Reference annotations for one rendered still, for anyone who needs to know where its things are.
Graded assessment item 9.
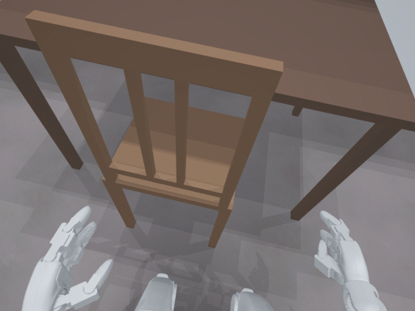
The chair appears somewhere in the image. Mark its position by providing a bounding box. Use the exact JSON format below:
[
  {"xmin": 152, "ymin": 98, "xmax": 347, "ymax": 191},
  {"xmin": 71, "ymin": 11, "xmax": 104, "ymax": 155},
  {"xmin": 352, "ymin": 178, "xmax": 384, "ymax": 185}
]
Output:
[{"xmin": 25, "ymin": 10, "xmax": 283, "ymax": 248}]

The left robot thigh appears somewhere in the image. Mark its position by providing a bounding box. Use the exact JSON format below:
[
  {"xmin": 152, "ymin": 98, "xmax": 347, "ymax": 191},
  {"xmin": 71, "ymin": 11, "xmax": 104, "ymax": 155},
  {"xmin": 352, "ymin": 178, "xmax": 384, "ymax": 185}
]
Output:
[{"xmin": 135, "ymin": 277, "xmax": 177, "ymax": 311}]

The table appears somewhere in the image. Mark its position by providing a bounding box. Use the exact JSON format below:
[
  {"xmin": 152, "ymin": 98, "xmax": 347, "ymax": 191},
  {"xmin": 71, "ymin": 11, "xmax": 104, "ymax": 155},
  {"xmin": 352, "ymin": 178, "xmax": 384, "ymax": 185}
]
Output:
[{"xmin": 0, "ymin": 0, "xmax": 415, "ymax": 221}]

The left robot shin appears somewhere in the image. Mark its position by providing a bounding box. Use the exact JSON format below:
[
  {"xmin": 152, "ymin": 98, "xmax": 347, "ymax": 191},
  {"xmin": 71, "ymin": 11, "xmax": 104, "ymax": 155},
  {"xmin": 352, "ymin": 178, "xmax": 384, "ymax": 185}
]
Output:
[{"xmin": 149, "ymin": 273, "xmax": 168, "ymax": 282}]

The robot left hand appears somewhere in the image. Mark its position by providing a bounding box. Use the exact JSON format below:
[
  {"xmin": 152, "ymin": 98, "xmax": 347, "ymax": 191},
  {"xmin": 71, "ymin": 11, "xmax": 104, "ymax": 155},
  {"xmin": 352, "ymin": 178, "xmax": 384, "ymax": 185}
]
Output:
[{"xmin": 21, "ymin": 206, "xmax": 113, "ymax": 311}]

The robot right hand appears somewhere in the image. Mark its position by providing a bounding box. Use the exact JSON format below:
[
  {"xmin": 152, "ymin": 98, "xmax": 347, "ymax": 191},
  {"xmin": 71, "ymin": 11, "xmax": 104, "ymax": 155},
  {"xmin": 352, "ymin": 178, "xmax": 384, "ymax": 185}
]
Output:
[{"xmin": 314, "ymin": 211, "xmax": 370, "ymax": 287}]

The right robot forearm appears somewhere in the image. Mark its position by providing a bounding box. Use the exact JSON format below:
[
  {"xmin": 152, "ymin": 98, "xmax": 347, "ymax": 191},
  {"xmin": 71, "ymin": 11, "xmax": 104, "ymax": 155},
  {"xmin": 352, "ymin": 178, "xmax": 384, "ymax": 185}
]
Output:
[{"xmin": 342, "ymin": 281, "xmax": 387, "ymax": 311}]

